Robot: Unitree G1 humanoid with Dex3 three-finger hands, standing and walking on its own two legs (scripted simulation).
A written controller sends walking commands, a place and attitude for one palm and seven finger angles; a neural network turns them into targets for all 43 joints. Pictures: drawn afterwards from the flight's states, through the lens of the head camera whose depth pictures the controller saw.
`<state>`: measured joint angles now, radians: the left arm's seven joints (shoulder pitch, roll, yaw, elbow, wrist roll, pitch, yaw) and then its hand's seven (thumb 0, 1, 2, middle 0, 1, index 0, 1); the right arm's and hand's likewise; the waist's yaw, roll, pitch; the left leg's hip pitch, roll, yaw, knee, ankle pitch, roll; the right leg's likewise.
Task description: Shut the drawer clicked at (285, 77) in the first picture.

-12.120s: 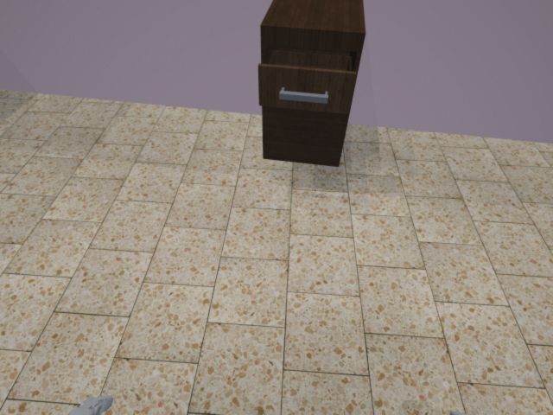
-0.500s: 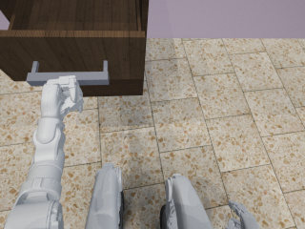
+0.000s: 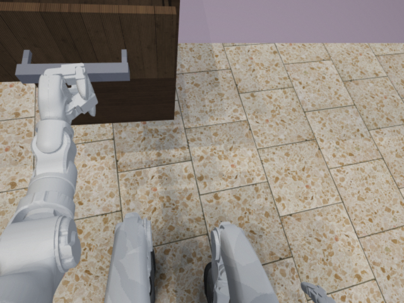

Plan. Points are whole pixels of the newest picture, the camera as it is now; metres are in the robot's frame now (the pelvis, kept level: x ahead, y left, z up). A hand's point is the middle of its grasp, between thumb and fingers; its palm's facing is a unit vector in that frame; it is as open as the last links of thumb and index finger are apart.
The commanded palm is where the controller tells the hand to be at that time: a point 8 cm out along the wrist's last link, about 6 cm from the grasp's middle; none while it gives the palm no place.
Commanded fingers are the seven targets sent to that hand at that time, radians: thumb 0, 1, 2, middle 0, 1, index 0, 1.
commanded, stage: push the drawer shut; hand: left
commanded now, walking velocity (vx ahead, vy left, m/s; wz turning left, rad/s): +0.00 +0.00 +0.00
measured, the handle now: (76, 63) +0.56 +0.25 +0.02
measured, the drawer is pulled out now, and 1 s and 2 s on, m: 0.14 0.01 0.00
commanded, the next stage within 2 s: pull the fist back off the drawer in 1.34 s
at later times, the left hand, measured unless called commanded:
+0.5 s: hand (94, 65) +0.56 +0.21 +0.02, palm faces +0.12 -0.99 -0.04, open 3.1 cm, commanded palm +0.56 +0.22 +0.03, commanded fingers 0.00 0.90 0.90 -1.40 -1.60 -1.40 -1.60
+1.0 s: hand (93, 41) +0.62 +0.23 +0.02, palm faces +0.12 -0.99 -0.04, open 3.0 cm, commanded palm +0.63 +0.21 +0.03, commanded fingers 0.00 0.90 0.90 -1.40 -1.60 -1.40 -1.60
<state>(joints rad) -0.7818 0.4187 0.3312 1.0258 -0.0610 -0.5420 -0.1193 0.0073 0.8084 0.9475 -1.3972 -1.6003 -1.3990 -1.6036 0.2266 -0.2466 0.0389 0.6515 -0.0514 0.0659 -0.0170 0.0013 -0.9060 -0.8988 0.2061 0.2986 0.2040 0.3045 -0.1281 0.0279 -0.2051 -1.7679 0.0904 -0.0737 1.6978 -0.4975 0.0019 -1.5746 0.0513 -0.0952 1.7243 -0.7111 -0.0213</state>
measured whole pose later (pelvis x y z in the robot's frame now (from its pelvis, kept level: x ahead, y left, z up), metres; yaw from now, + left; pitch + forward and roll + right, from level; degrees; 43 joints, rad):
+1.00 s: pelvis +0.01 +0.00 -0.03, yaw -4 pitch +38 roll -9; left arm -1.21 0.74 0.46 1.16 0.04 -0.32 -0.18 -0.01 0.80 0.93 -1.40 -1.60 -1.40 -1.60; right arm 0.28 -0.24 0.10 0.61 -0.07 0.12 0.00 0.00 -0.91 -0.90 0.21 0.30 0.20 0.30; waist -0.25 0.03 -0.14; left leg -1.94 0.12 -0.12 1.79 -0.54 0.00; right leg -1.73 0.09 -0.12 1.79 -0.74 -0.03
